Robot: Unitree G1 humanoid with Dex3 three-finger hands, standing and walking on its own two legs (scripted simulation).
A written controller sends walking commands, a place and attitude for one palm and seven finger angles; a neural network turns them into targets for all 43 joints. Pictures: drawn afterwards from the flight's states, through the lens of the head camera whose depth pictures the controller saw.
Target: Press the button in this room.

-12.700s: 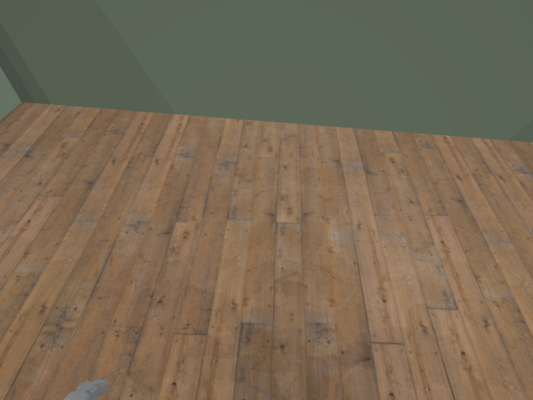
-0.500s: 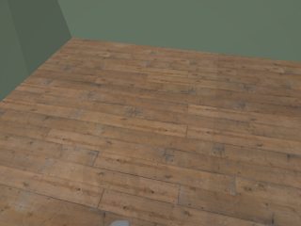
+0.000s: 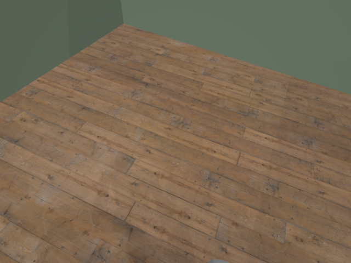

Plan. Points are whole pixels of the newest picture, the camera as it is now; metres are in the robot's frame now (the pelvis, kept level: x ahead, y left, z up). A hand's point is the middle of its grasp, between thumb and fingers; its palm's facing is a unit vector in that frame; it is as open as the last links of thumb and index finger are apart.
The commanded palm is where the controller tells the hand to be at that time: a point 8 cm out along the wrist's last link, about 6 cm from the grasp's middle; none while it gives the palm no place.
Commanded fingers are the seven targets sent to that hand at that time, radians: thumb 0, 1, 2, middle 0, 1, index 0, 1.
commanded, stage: turn or walk to find it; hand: left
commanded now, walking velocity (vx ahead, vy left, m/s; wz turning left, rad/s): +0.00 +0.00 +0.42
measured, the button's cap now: out of the picture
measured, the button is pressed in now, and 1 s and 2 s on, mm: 0 0 0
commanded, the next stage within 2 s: none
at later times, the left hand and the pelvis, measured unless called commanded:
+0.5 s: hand out of the picture +0.00 +0.15 -0.16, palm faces +0.25 -0.94 -0.25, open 7.3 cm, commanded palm none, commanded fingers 0.00 0.90 0.90 -0.20 -0.30 -0.20 -0.30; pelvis -0.03 -0.05 +0.00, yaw +14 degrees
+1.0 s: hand out of the picture -0.10 +0.23 -0.17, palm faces +0.46 -0.85 -0.24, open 7.4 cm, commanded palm none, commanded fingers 0.00 0.90 0.90 -0.20 -0.30 -0.20 -0.30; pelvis -0.07 +0.00 +0.00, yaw +25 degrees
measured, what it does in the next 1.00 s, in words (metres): steps on the spot, turning left: right foot, then left foot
